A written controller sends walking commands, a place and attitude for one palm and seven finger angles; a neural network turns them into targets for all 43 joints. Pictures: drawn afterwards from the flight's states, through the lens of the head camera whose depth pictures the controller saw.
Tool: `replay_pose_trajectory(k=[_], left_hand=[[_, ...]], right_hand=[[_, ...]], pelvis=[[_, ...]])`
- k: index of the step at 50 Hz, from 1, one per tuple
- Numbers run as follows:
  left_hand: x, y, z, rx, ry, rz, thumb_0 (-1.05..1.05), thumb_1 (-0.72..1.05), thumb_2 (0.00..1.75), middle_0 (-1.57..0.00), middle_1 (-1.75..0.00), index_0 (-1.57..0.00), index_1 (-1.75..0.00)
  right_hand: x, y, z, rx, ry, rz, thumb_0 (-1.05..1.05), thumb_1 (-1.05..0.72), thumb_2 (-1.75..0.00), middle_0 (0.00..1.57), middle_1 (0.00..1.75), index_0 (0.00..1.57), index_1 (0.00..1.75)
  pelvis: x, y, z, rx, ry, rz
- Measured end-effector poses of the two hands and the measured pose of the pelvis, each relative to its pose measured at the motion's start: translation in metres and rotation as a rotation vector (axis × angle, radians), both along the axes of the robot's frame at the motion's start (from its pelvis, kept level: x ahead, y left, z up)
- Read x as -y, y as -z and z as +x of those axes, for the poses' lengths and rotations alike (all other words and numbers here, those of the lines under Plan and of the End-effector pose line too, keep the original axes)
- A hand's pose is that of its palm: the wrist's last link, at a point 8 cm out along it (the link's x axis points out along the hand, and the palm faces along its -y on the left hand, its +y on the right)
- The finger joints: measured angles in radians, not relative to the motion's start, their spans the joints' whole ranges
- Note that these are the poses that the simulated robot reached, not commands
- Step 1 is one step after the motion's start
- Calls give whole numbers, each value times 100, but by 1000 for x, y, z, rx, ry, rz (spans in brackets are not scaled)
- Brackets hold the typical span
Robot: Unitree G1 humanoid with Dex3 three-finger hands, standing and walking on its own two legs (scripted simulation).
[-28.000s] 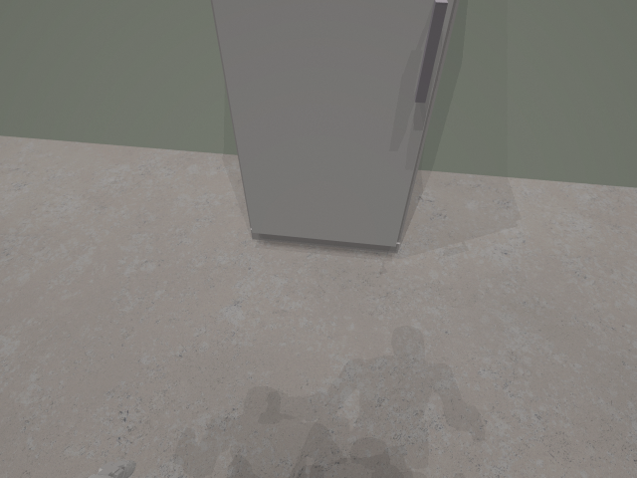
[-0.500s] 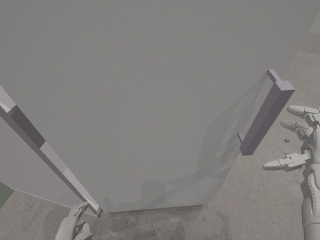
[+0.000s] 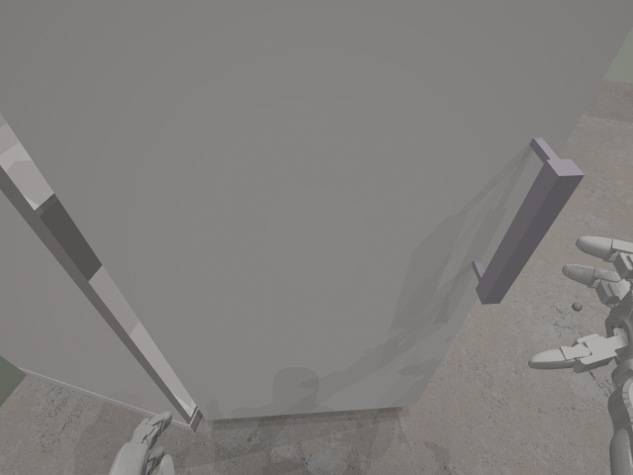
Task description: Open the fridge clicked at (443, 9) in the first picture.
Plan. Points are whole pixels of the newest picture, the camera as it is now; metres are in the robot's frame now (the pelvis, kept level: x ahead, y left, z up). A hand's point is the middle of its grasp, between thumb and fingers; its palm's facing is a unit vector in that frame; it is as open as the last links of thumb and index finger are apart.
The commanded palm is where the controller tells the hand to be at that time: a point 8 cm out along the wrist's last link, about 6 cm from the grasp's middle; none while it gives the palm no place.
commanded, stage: slip the hand off the handle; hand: right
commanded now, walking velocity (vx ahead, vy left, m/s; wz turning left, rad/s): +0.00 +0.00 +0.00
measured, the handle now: (511, 229) +0.40 -0.23 +0.12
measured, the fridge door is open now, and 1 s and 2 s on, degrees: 70 70 70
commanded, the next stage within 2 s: draw the hand back to the body in 0.52 s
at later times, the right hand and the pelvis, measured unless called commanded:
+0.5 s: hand (618, 380) +0.21 -0.28 +0.10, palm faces +0.33 +0.93 -0.19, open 14.7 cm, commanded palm +0.19 -0.32 +0.12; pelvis +0.00 +0.02 +0.00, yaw -2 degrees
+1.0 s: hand (625, 367) +0.22 -0.27 +0.13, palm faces +0.20 +0.98 -0.05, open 14.7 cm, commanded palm +0.18 -0.31 +0.14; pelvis +0.01 +0.00 +0.01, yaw -1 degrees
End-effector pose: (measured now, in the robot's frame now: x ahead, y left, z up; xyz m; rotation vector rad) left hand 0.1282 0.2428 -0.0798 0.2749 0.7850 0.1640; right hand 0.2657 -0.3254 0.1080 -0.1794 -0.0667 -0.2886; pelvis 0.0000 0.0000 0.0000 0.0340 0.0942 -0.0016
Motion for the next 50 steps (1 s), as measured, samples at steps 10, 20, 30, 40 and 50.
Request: replay_pose_trajectory(k=[10,20,30,40,50], left_hand=[[-8,-9,25,95,31,-10,1,90,89,-20,-30,-20,-30],[-9,-17,48,169,71,-18,1,90,89,-20,-30,-20,-30],[-7,-13,51,172,90,-2,1,90,89,-20,-30,-20,-30],[-2,-25,45,227,32,-20,2,90,89,-20,-30,-20,-30],[9,-39,54,294,68,-32,1,90,89,-20,-30,-20,-30]], right_hand=[[-3,-7,-39,7,25,-17,-1,55,-20,25,115,26,115],[-3,-5,-77,-17,41,-17,-1,55,-20,25,115,26,115],[4,-4,-81,-11,39,-7,-1,55,-20,25,115,26,115],[-7,-8,-53,-64,-154,152,-1,55,-20,25,115,26,115],[-2,-25,-80,-43,-89,134,-1,55,-20,25,115,26,115]], pelvis=[[-13,-1,-1,16,7,-7],[-23,-1,1,24,18,-11],[-23,1,0,24,34,-4],[-14,-6,10,48,14,-5],[-4,-9,14,68,16,-5]])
